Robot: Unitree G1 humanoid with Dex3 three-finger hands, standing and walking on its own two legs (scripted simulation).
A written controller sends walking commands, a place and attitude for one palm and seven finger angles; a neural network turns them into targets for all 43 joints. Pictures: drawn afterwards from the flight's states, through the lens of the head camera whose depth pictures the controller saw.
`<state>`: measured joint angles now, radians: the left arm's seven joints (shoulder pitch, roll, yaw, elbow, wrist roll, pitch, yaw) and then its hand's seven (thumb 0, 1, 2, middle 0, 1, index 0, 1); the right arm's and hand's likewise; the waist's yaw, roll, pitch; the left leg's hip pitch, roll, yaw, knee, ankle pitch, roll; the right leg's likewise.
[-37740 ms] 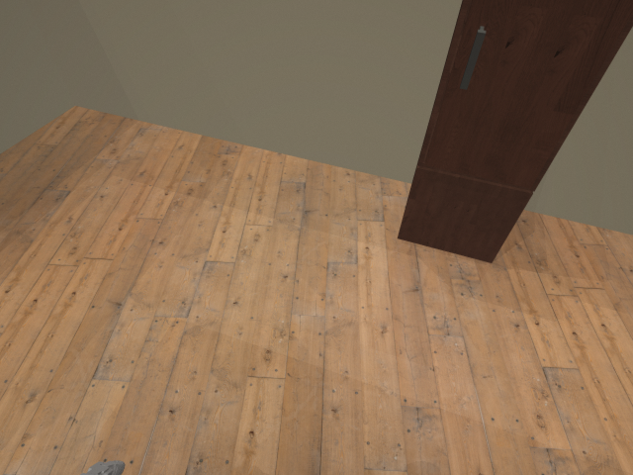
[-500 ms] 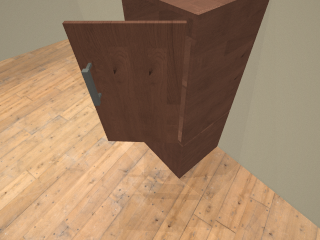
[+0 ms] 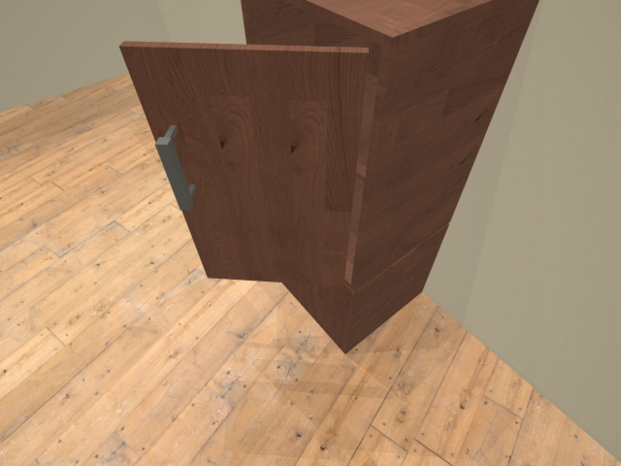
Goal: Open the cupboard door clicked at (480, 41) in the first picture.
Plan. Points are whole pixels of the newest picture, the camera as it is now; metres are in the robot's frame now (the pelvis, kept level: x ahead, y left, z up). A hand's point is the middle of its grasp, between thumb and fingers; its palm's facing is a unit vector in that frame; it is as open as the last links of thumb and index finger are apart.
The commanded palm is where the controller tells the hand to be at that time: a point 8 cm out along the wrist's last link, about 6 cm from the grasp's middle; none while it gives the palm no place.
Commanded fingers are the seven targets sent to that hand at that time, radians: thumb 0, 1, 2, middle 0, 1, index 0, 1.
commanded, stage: come to a stop and stand still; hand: left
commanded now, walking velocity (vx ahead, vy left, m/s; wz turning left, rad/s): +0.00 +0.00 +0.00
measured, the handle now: (179, 169) +0.57 +0.28 +0.04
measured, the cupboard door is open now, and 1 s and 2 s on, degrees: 47 47 47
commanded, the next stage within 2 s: look again from close up in 0.10 s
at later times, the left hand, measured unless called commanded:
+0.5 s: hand out of the picture +0.00 +0.17 -0.17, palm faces +0.04 -0.98 -0.20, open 7.4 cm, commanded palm none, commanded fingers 0.00 0.90 0.90 -0.20 -0.30 -0.20 -0.30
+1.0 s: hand (156, 440) +0.16 +0.21 -0.04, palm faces +0.22 -0.96 -0.16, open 7.5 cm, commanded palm +0.11 +0.24 -0.05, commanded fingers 0.00 0.64 0.79 -0.22 -0.47 -0.22 -0.47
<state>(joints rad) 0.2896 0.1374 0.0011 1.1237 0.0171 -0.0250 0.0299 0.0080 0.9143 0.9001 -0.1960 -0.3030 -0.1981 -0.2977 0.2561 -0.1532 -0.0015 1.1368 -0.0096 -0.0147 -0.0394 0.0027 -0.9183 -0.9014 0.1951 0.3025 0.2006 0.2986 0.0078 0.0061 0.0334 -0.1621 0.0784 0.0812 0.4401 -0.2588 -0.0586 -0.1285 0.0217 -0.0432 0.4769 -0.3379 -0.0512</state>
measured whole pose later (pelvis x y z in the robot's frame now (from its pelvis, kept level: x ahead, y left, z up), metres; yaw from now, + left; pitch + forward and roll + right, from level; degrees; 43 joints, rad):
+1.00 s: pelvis -0.02 +0.02 -0.01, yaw +3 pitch +4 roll +1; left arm 0.43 0.18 0.03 0.19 -0.15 -0.16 0.04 0.05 0.89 0.87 -0.20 -0.35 -0.20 -0.34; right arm 0.29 -0.26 -0.04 0.82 0.03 -0.28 -0.08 0.01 -0.92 -0.90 0.20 0.30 0.20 0.30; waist -0.02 0.04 -0.05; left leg -0.37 0.03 0.02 0.62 -0.31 -0.03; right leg -0.32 -0.03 -0.09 0.65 -0.40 -0.02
